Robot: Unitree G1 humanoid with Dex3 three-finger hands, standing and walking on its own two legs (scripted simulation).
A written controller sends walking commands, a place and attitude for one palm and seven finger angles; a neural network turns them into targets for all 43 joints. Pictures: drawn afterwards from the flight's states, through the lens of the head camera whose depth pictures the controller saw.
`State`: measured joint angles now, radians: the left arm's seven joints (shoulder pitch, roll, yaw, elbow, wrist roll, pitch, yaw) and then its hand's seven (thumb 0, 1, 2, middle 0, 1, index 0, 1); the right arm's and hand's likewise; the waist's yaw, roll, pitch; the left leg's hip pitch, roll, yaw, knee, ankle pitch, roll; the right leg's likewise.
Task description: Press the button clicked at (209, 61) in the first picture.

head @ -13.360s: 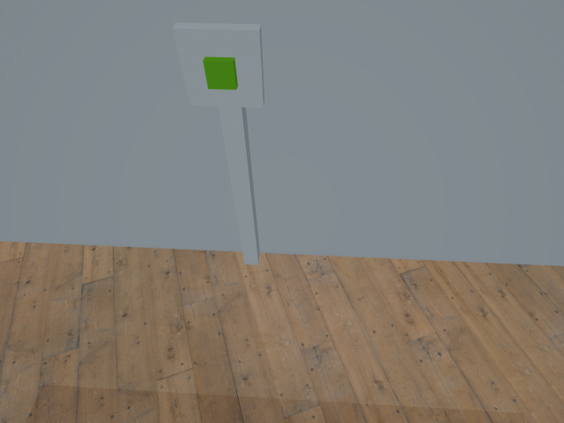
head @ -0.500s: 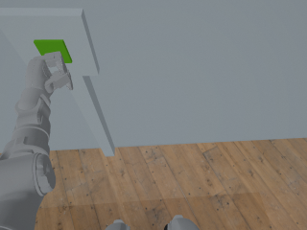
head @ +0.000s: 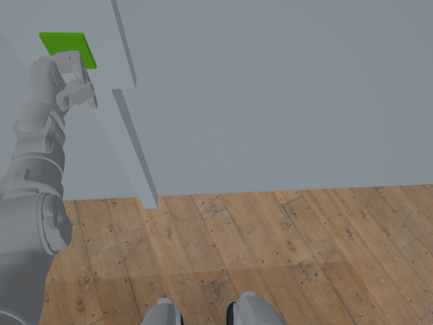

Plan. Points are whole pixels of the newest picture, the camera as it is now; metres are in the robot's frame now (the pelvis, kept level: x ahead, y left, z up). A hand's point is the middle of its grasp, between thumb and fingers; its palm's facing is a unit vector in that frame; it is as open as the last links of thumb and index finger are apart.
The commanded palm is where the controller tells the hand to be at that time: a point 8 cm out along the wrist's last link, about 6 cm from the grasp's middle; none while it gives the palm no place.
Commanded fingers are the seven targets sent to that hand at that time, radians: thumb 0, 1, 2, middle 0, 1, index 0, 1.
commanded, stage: pull the fist back off the button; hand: left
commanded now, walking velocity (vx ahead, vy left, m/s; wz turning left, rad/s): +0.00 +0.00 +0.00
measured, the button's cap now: (71, 48) +0.57 +0.22 +0.15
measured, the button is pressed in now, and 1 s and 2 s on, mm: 10 0 0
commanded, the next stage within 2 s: draw the hand back to the body in 1.06 s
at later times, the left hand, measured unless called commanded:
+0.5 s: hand (89, 95) +0.49 +0.18 +0.12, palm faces +0.01 -1.00 +0.00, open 3.0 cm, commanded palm +0.45 +0.23 +0.12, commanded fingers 0.00 0.90 0.90 -1.30 -1.50 -1.30 -1.50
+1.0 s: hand (80, 137) +0.41 +0.19 +0.11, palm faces +0.01 -1.00 -0.01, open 3.1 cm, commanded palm +0.38 +0.24 +0.12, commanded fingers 0.00 0.90 0.90 -1.30 -1.50 -1.30 -1.50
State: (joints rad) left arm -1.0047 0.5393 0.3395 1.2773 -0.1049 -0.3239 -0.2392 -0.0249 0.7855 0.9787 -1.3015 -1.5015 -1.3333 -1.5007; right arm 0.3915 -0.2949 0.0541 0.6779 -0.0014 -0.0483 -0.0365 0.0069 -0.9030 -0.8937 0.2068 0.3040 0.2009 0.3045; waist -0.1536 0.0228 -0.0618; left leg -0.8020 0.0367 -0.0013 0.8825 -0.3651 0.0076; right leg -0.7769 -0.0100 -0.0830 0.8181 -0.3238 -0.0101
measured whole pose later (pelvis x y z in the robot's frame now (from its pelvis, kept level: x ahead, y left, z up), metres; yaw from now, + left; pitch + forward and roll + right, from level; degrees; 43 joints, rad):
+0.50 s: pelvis +0.02 +0.00 +0.01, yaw -2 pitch +14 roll -1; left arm -0.77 0.43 0.37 1.05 -0.15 -0.32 -0.25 0.00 0.86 0.92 -1.30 -1.50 -1.30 -1.50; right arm 0.39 -0.27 0.04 0.63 0.02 -0.01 -0.03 0.01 -0.90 -0.89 0.21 0.30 0.20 0.30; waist -0.11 0.03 -0.08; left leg -0.69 0.05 0.04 0.83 -0.38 0.01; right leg -0.69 0.00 -0.04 0.78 -0.33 0.00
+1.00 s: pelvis +0.04 +0.00 +0.02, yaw +0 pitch +7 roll -1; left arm -0.32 0.28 0.25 0.55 -0.23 -0.22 -0.24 0.01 0.90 0.90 -1.30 -1.50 -1.30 -1.50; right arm 0.25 -0.26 0.03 0.58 0.04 -0.04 -0.05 0.01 -0.90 -0.89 0.21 0.30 0.20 0.30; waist -0.02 0.04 -0.07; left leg -0.48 0.03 0.03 0.73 -0.38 0.00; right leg -0.48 -0.01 -0.05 0.70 -0.35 -0.01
